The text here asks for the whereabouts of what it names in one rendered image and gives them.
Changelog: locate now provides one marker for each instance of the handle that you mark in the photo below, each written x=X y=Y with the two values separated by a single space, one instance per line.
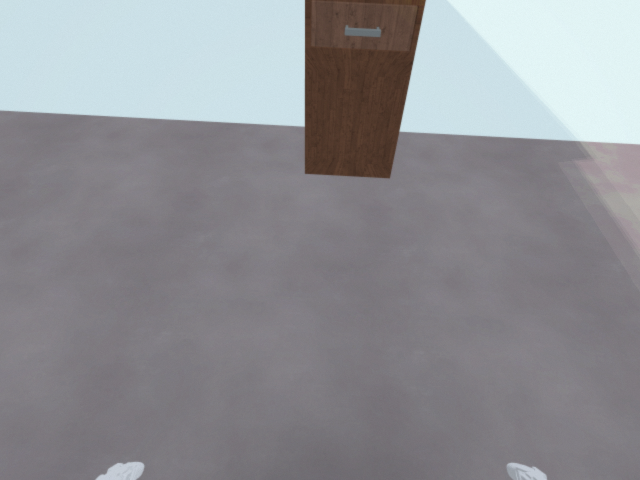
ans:
x=362 y=32

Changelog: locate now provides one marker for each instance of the cabinet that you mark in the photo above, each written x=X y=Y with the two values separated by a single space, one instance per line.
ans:
x=354 y=103

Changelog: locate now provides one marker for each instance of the drawer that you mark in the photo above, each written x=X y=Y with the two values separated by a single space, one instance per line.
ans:
x=329 y=19

